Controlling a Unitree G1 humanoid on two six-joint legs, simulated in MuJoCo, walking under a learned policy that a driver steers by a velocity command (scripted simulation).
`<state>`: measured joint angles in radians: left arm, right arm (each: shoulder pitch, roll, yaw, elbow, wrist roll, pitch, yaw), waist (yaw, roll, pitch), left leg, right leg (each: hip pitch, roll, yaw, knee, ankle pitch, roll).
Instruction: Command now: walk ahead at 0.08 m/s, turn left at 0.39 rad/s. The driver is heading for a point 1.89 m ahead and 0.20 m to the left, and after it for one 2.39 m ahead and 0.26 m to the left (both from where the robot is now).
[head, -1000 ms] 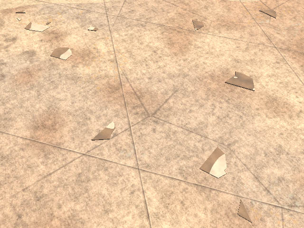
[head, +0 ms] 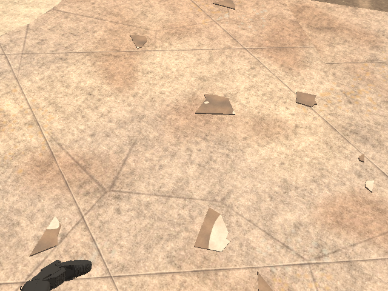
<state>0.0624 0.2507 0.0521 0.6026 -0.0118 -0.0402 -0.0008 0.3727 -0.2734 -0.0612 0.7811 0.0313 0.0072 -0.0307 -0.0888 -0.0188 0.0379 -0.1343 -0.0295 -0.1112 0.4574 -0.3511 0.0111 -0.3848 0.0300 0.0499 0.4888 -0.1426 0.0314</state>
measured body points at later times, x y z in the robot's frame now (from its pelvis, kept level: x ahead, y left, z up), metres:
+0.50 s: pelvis +0.03 +0.03 -0.01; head +0.05 +0.07 +0.44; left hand +0.09 +0.35 -0.12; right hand +0.27 -0.18 -0.07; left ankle +0.02 +0.13 -0.74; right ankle +0.05 -0.12 -0.69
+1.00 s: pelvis +0.02 +0.03 +0.00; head +0.06 +0.01 +0.45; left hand +0.10 +0.33 -0.10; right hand +0.23 -0.23 -0.10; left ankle -0.02 +0.14 -0.68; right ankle +0.03 -0.08 -0.74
